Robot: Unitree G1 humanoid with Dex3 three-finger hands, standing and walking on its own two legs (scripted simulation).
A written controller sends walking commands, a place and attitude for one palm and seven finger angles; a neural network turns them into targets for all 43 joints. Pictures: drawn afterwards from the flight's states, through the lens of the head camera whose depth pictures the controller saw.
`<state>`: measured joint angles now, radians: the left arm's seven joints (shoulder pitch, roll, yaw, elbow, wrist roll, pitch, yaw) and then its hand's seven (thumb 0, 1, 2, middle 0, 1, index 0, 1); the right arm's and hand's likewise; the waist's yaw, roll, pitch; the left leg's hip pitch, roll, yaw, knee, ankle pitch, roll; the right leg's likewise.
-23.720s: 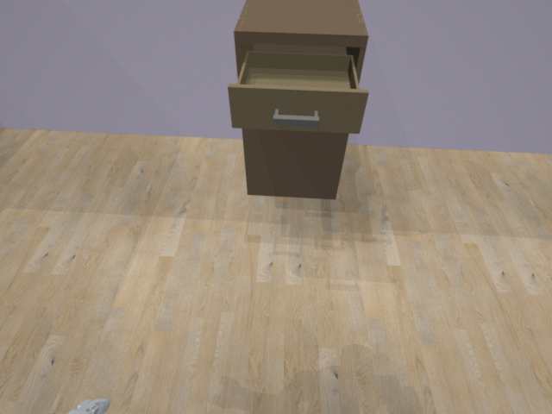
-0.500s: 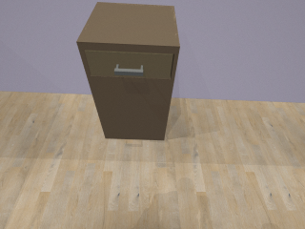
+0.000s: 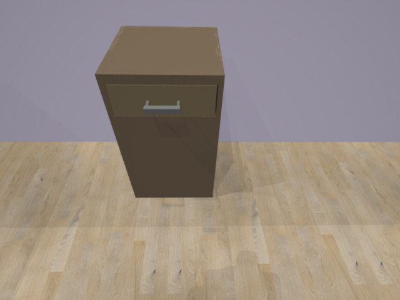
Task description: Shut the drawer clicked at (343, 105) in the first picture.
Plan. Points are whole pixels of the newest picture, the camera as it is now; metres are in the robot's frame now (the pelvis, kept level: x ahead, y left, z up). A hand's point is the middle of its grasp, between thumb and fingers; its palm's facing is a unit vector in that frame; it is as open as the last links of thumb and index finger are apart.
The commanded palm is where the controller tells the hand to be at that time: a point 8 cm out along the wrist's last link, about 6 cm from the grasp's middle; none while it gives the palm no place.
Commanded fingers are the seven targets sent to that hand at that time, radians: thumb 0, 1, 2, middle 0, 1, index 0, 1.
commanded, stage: let the arm hang, fingers relaxed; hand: left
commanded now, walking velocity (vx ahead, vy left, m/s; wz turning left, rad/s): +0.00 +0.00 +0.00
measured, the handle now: (162, 106) +0.78 +0.18 -0.08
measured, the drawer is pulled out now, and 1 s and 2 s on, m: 0.00 0.00 0.00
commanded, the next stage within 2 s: look to check the result in 0.12 s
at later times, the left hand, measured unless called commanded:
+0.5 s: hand out of the picture -0.04 +0.14 -0.17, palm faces +0.07 -0.98 -0.17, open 7.4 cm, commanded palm none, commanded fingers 0.00 0.90 0.90 -0.20 -0.30 -0.20 -0.30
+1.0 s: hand out of the picture -0.01 +0.13 -0.17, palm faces +0.06 -0.98 -0.17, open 7.4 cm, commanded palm none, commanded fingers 0.00 0.90 0.90 -0.20 -0.30 -0.20 -0.30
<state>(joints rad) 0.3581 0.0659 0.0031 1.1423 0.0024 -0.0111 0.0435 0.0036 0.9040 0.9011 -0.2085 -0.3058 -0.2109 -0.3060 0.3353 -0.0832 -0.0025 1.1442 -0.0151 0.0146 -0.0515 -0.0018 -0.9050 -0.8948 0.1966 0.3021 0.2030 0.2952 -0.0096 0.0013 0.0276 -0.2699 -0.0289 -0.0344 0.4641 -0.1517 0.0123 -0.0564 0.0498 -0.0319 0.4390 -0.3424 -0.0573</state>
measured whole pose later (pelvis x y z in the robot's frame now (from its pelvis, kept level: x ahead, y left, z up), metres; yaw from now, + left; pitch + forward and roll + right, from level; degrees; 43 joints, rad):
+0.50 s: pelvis +0.01 -0.01 +0.00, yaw +0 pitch -2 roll +0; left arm 0.38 0.09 0.01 1.15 0.00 -0.01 0.05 0.00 0.90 0.90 -0.20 -0.30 -0.20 -0.30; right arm 0.32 -0.10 0.00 1.14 -0.01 0.01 -0.06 0.00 -0.90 -0.89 0.20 0.30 0.20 0.30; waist 0.00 0.01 0.05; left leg -0.25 -0.02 -0.03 0.46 -0.17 0.00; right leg -0.03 0.06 -0.03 0.42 -0.35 -0.07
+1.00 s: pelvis +0.02 -0.02 +0.00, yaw -1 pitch -2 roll +1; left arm 0.35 0.09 0.01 1.14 0.00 -0.01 0.05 0.00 0.90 0.90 -0.20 -0.30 -0.20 -0.30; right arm 0.30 -0.11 0.00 1.14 -0.01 0.01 -0.06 0.00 -0.91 -0.89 0.20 0.30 0.20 0.30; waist 0.00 0.00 0.05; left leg -0.23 -0.01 -0.03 0.46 -0.19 -0.01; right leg -0.01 0.07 -0.02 0.40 -0.35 -0.08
